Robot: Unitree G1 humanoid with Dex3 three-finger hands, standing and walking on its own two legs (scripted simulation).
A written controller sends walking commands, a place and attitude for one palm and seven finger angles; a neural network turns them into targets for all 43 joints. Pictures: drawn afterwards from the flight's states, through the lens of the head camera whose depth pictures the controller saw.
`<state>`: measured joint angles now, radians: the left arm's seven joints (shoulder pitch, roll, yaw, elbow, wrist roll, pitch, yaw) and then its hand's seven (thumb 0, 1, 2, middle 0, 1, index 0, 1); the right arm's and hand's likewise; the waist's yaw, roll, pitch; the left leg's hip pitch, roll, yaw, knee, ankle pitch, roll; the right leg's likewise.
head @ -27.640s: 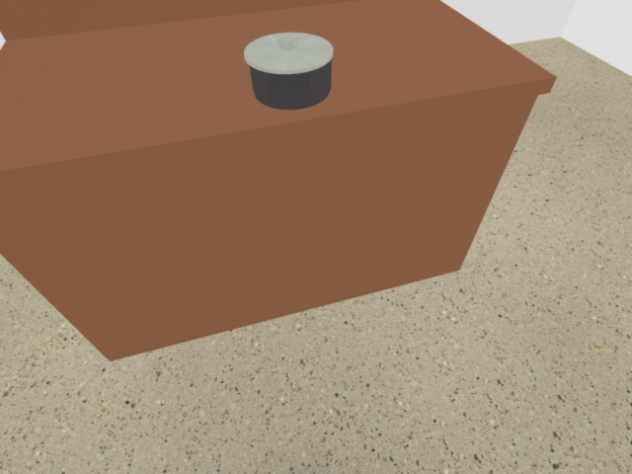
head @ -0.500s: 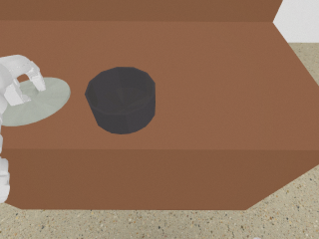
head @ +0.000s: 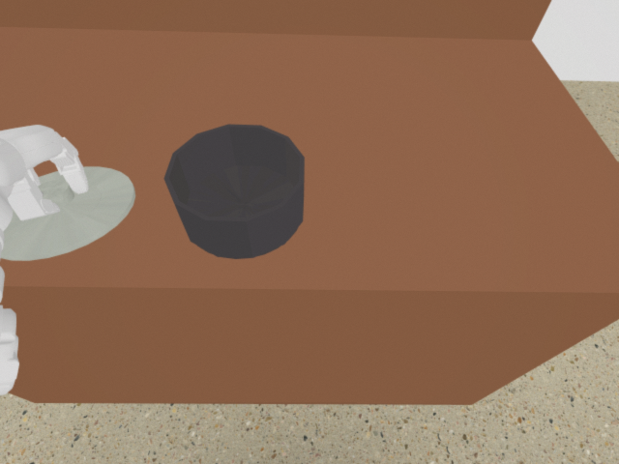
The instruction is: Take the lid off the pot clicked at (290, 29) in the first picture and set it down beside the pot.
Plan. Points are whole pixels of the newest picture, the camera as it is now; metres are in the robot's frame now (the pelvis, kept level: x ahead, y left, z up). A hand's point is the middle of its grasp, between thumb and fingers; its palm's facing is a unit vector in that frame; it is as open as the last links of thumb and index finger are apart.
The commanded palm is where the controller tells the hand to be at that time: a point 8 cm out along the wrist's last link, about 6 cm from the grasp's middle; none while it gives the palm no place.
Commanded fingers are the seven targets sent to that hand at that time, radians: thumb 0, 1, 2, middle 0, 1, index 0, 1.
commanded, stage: lower the lid onto the table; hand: left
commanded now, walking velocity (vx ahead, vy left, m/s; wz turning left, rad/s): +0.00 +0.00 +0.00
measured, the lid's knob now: (53, 194) +0.45 +0.33 +0.09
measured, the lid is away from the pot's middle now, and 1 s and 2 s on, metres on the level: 0.25 0.25 0.25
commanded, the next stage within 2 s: open the fingers wide in 0.32 s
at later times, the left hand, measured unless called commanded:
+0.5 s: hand (45, 197) +0.43 +0.33 +0.10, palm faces -0.45 -0.12 -0.89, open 7.4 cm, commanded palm +0.44 +0.33 +0.16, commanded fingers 0.00 0.51 1.06 -0.83 -0.92 -0.82 -0.92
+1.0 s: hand (44, 200) +0.43 +0.33 +0.10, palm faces -0.43 -0.09 -0.90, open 7.9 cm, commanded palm +0.45 +0.32 +0.16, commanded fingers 0.00 0.11 0.82 -0.51 -0.84 -0.50 -0.84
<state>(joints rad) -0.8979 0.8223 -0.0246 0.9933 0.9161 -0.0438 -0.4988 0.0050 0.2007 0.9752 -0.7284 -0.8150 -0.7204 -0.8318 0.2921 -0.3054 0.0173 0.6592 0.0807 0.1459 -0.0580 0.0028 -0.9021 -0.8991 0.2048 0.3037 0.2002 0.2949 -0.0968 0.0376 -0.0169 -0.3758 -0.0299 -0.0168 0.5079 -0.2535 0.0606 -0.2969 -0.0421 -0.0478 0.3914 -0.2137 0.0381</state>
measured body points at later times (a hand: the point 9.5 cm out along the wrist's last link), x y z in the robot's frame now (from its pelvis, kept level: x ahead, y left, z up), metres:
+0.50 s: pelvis +0.00 +0.01 -0.01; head +0.05 +0.01 +0.44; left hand +0.45 +0.33 +0.16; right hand +0.03 -0.27 -0.13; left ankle +0.00 +0.08 -0.74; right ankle -0.02 -0.16 -0.74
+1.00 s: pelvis -0.01 +0.01 -0.01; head +0.05 +0.02 +0.44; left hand +0.45 +0.33 +0.15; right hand +0.04 -0.27 -0.13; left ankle +0.00 +0.08 -0.74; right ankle -0.02 -0.16 -0.74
